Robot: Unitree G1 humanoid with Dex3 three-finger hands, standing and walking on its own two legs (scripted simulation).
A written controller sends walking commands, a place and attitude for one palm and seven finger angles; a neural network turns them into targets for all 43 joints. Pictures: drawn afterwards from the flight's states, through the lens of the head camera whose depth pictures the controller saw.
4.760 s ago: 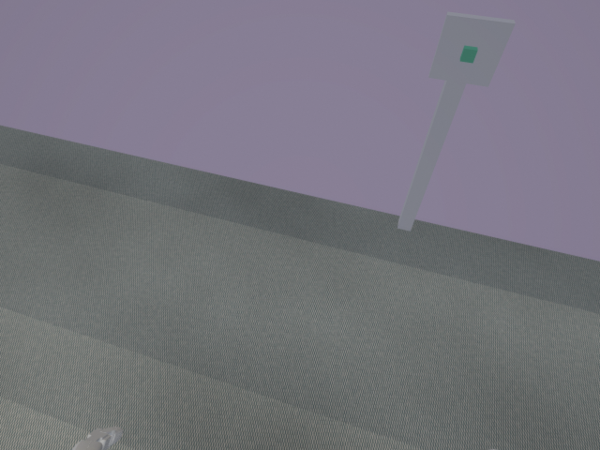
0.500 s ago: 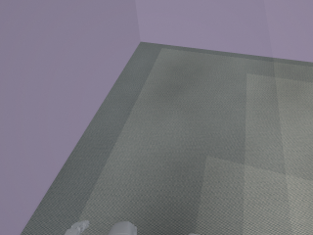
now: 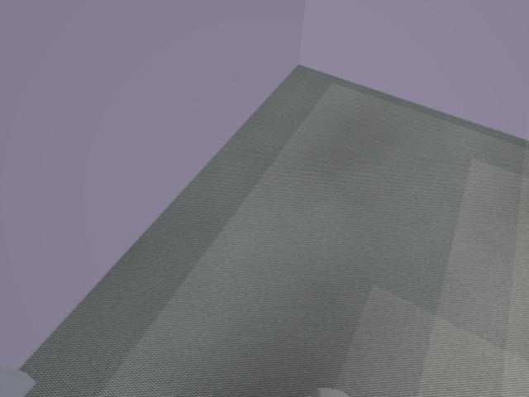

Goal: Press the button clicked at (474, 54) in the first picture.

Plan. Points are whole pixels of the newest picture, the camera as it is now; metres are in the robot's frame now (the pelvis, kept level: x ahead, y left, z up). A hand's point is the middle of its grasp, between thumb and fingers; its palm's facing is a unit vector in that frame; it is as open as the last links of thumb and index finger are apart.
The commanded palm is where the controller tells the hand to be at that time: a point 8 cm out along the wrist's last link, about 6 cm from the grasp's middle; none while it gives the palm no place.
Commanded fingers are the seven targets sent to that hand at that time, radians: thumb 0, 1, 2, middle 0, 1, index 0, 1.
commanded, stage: turn to face it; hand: left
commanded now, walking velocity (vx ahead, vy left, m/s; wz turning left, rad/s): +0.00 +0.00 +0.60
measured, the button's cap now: out of the picture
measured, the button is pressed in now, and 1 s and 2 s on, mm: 0 0 0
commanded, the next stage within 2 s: take the last steps up to it in 1.60 s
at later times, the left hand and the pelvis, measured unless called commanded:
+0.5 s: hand out of the picture -0.04 +0.14 -0.15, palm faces +0.35 -0.90 -0.27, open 7.3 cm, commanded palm none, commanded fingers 0.00 0.90 0.90 -0.20 -0.30 -0.20 -0.30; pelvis -0.03 -0.06 +0.00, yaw +20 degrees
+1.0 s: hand out of the picture -0.08 +0.20 -0.16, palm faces +0.59 -0.76 -0.27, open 7.3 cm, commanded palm none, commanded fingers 0.00 0.90 0.90 -0.20 -0.30 -0.20 -0.30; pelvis -0.04 -0.04 +0.00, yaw +36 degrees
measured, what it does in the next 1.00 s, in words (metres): steps on the spot, turning left: right foot, then left foot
